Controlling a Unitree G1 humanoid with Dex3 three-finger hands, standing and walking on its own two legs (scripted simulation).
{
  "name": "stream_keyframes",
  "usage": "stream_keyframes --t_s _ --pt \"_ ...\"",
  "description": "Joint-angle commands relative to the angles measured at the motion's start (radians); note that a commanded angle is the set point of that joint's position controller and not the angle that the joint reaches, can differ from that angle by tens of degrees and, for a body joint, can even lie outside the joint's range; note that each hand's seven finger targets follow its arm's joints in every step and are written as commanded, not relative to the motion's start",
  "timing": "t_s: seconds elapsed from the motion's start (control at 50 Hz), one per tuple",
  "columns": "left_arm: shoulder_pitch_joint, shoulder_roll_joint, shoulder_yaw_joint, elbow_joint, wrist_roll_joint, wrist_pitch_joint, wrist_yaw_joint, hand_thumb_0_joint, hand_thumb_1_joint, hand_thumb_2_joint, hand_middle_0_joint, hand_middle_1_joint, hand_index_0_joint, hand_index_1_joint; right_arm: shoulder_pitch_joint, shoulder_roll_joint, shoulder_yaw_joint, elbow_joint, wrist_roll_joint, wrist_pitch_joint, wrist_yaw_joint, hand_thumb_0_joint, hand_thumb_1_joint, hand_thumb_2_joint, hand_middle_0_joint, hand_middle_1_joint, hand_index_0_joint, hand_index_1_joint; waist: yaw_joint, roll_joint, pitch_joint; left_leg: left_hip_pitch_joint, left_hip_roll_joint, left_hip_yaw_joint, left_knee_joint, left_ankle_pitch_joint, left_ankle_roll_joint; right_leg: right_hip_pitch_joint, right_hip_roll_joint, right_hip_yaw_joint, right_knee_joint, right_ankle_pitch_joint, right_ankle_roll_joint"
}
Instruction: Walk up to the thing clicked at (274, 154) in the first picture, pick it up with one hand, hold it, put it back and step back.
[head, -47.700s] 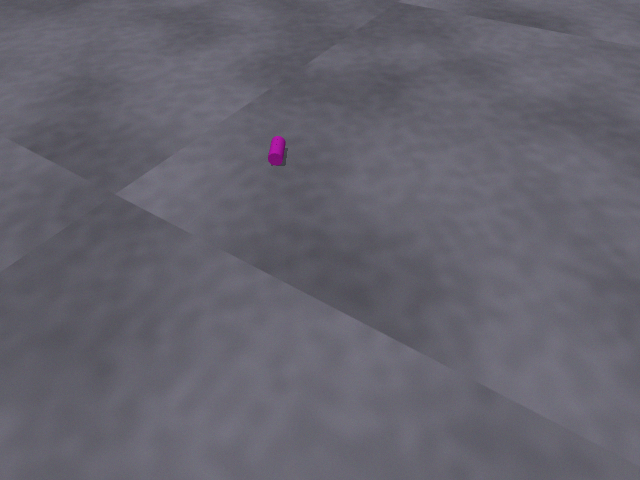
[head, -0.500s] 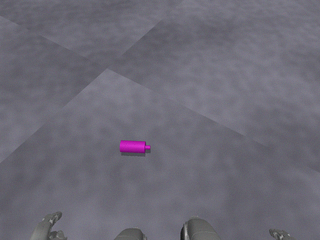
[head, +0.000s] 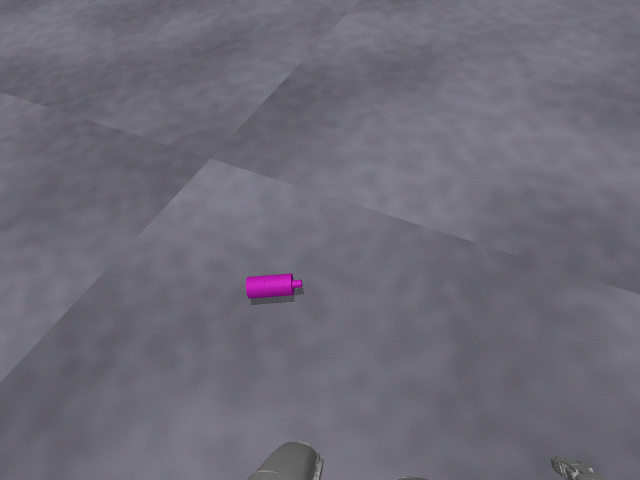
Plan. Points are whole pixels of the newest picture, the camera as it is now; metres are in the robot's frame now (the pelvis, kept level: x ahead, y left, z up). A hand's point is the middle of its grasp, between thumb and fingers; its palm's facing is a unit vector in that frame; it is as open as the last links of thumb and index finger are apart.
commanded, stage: step back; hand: left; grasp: from above
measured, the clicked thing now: (275, 285) +0.79 +0.27 -0.73
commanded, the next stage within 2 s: stand in 1.84 s
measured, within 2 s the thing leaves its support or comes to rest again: neither
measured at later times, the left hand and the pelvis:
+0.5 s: hand out of the picture -0.10 +0.29 -0.16, palm faces +0.00 -0.92 -0.38, open 7.4 cm; pelvis -0.18 +0.02 -0.01, yaw -1 degrees
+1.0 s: hand out of the picture -0.25 +0.31 -0.14, palm faces +0.08 -0.90 -0.42, open 7.4 cm; pelvis -0.33 +0.02 -0.01, yaw +3 degrees
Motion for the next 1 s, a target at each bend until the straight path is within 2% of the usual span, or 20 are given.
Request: stream_keyframes --t_s 0.0,0.1,0.16,0.2,0.22,0.24,0.32,0.44,0.5,0.56,0.6,0.62,0.68,0.72,0.82,0.86,0.9,0.92,0.94,0.98 --pt "-0.029 0.253 0.076 -0.13 0.009 -0.032 0.038 0.0 0.9 0.9 -0.2 -0.3 -0.2 -0.3 0.002 -0.156 -0.03 -0.071 -0.002 -0.035 -0.027 0.0 -0.9 -0.9 0.2 0.3 0.2 0.3 0.031 -0.187 -0.158 -0.05 0.006 0.018 -0.093 -0.031 -0.022 0.217 -0.173 0.138 -0.133 0.411 -0.155" --pt "-0.028 0.282 0.082 -0.142 -0.002 -0.012 0.052 0.0 0.9 0.9 -0.2 -0.3 -0.2 -0.3 0.044 -0.152 -0.034 -0.076 -0.022 -0.044 -0.025 0.0 -0.9 -0.9 0.2 0.3 0.2 0.3 0.035 -0.301 -0.234 0.063 0.115 0.081 -0.449 -0.083 -0.005 0.311 -0.272 0.207 -0.071 0.546 -0.191" --pt "-0.117 0.291 0.067 -0.166 -0.021 0.006 0.04 0.0 0.9 0.9 -0.2 -0.3 -0.2 -0.3 0.169 -0.163 -0.053 -0.015 -0.03 -0.048 -0.017 0.0 -0.9 -0.9 0.2 0.3 0.2 0.3 -0.033 -0.238 -0.257 0.295 0.102 0.159 -0.777 0.21 0.032 0.16 -0.208 0.128 0.026 0.45 -0.119" --pt "-0.088 0.22 0.044 -0.174 -0.03 0.01 0.036 0.0 0.9 0.9 -0.2 -0.3 -0.2 -0.3 0.113 -0.284 -0.084 -0.038 -0.055 -0.046 -0.012 0.0 -0.9 -0.9 0.2 0.3 0.2 0.3 -0.025 0.099 -0.221 0.413 0.383 -0.243 -0.833 0.432 0.152 -0.181 0.027 0.007 0.265 -0.04 -0.015" --pt "-0.139 0.251 0.062 -0.17 -0.031 0.012 0.049 0.0 0.9 0.9 -0.2 -0.3 -0.2 -0.3 0.058 -0.34 -0.082 -0.067 -0.054 -0.042 0.0 0.0 -0.9 -0.9 0.2 0.3 0.2 0.3 -0.048 0.171 -0.187 0.237 0.493 -0.311 -0.858 0.444 0.282 -0.158 0.101 0.031 0.454 -0.375 0.004" --pt "-0.167 0.264 0.068 -0.158 -0.018 0.014 0.056 0.0 0.9 0.9 -0.2 -0.3 -0.2 -0.3 0.031 -0.341 -0.085 -0.073 -0.056 -0.047 -0.002 0.0 -0.9 -0.9 0.2 0.3 0.2 0.3 -0.072 0.187 -0.137 0.081 0.532 -0.37 -0.9 0.4 0.334 -0.102 0.106 0.1 0.598 -0.397 0.003" --pt "-0.025 0.256 0.068 -0.088 -0.035 0.017 0.033 0.0 0.9 0.9 -0.2 -0.3 -0.2 -0.3 -0.102 -0.198 -0.043 -0.104 -0.055 -0.055 -0.012 0.0 -0.9 -0.9 0.2 0.3 0.2 0.3 0.039 0.092 -0.072 0.175 0.343 -0.058 -0.84 0.402 0.207 -0.197 0.129 0.117 0.722 -0.181 0.0" --pt "-0.046 0.217 0.046 -0.099 -0.017 -0.012 0.026 0.0 0.9 0.9 -0.2 -0.3 -0.2 -0.3 0.02 -0.192 -0.05 -0.093 -0.037 -0.046 -0.014 0.0 -0.9 -0.9 0.2 0.3 0.2 0.3 -0.04 0.125 -0.177 0.487 0.377 -0.031 -0.722 0.631 0.269 -0.168 0.049 0.029 0.314 -0.254 0.061" --pt "-0.008 0.222 0.045 -0.069 -0.017 -0.018 0.023 0.0 0.9 0.9 -0.2 -0.3 -0.2 -0.3 0.004 -0.226 -0.058 -0.105 -0.042 -0.027 -0.007 0.0 -0.9 -0.9 0.2 0.3 0.2 0.3 -0.046 0.171 -0.236 0.455 0.37 -0.03 -0.703 0.559 0.243 -0.044 0.031 -0.049 0.074 -0.201 0.043" --pt "0.127 0.238 0.052 0.004 -0.007 -0.021 0.018 0.0 0.9 0.9 -0.2 -0.3 -0.2 -0.3 -0.066 -0.231 -0.054 -0.121 -0.025 -0.009 -0.003 0.0 -0.9 -0.9 0.2 0.3 0.2 0.3 0.027 0.118 -0.273 0.276 0.33 0.011 -0.65 0.351 0.156 0.162 0.025 -0.066 -0.198 0.017 -0.014" --pt "0.071 0.389 0.096 -0.035 0.011 -0.018 0.012 0.0 0.9 0.9 -0.2 -0.3 -0.2 -0.3 -0.1 -0.14 -0.032 -0.154 -0.013 -0.017 -0.008 0.0 -0.9 -0.9 0.2 0.3 0.2 0.3 0.049 -0.283 -0.147 -0.062 0.045 0.098 -0.348 -0.066 0.025 0.075 -0.278 0.416 -0.311 -0.13 -0.16" --pt "-0.021 0.462 0.105 -0.076 0.018 -0.018 0.017 0.0 0.9 0.9 -0.2 -0.3 -0.2 -0.3 -0.108 -0.177 -0.051 -0.149 -0.022 -0.01 -0.024 0.0 -0.9 -0.9 0.2 0.3 0.2 0.3 0.077 -0.346 -0.08 0.015 0.065 0.014 -0.113 -0.157 -0.011 -0.18 -0.453 0.578 -0.385 -0.135 -0.304" --pt "-0.202 0.321 0.071 -0.119 0.007 -0.026 0.028 0.0 0.9 0.9 -0.2 -0.3 -0.2 -0.3 0.007 -0.201 -0.056 -0.07 -0.009 -0.006 -0.016 0.0 -0.9 -0.9 0.2 0.3 0.2 0.3 -0.055 -0.141 -0.032 0.068 0.009 -0.049 0.072 -0.008 -0.002 -0.193 -0.259 0.19 -0.256 0.131 -0.194" --pt "-0.157 0.273 0.072 -0.107 0.007 -0.028 0.028 0.0 0.9 0.9 -0.2 -0.3 -0.2 -0.3 0.042 -0.159 -0.038 -0.053 -0.013 -0.021 -0.017 0.0 -0.9 -0.9 0.2 0.3 0.2 0.3 -0.037 -0.154 -0.097 0.057 -0.012 0.008 0.065 0.035 -0.014 -0.09 -0.165 0.077 -0.2 0.16 -0.143" --pt "-0.026 0.285 0.088 -0.078 0.031 -0.03 0.019 0.0 0.9 0.9 -0.2 -0.3 -0.2 -0.3 0.018 -0.162 -0.034 -0.059 -0.032 -0.06 -0.007 0.0 -0.9 -0.9 0.2 0.3 0.2 0.3 0.07 -0.27 -0.163 -0.045 0.094 0.113 -0.391 -0.074 -0.025 0.278 -0.201 0.178 -0.233 -0.31 -0.161" --pt "-0.011 0.31 0.09 -0.067 0.02 -0.025 0.009 0.0 0.9 0.9 -0.2 -0.3 -0.2 -0.3 0.03 -0.162 -0.036 -0.043 -0.039 -0.076 -0.003 0.0 -0.9 -0.9 0.2 0.3 0.2 0.3 0.072 -0.297 -0.177 0.085 0.124 0.148 -0.6 -0.135 -0.007 0.237 -0.245 0.205 -0.229 -0.341 -0.18" --pt "-0.048 0.309 0.076 -0.065 0.009 -0.012 0.002 0.0 0.9 0.9 -0.2 -0.3 -0.2 -0.3 0.146 -0.152 -0.049 0.024 -0.043 -0.092 -0.003 0.0 -0.9 -0.9 0.2 0.3 0.2 0.3 0.004 -0.224 -0.175 0.356 0.101 0.179 -0.915 0.078 0.031 0.081 -0.195 0.109 -0.118 -0.239 -0.116" --pt "-0.014 0.245 0.053 -0.063 0.009 -0.006 0.002 0.0 0.9 0.9 -0.2 -0.3 -0.2 -0.3 0.179 -0.179 -0.068 0.049 -0.057 -0.1 -0.006 0.0 -0.9 -0.9 0.2 0.3 0.2 0.3 0.0 -0.069 -0.183 0.511 0.156 0.042 -0.917 0.079 0.052 -0.091 -0.139 0.045 0.047 -0.215 -0.071" --pt "0.004 0.166 0.03 -0.074 -0.012 -0.009 -0.002 0.0 0.9 0.9 -0.2 -0.3 -0.2 -0.3 0.148 -0.242 -0.076 0.029 -0.071 -0.106 -0.01 0.0 -0.9 -0.9 0.2 0.3 0.2 0.3 0.005 0.163 -0.151 0.548 0.367 -0.307 -0.978 -0.117 0.116 -0.319 -0.008 -0.071 0.248 -0.262 -0.005" --pt "-0.165 0.3 0.065 -0.067 -0.002 -0.022 -0.003 0.0 0.9 0.9 -0.2 -0.3 -0.2 -0.3 0.05 -0.325 -0.077 0.001 -0.047 -0.111 -0.005 0.0 -0.9 -0.9 0.2 0.3 0.2 0.3 -0.044 0.088 0.025 0.106 0.528 -0.451 -1.052 -0.479 0.272 -0.221 -0.072 0.032 0.304 -0.245 0.006"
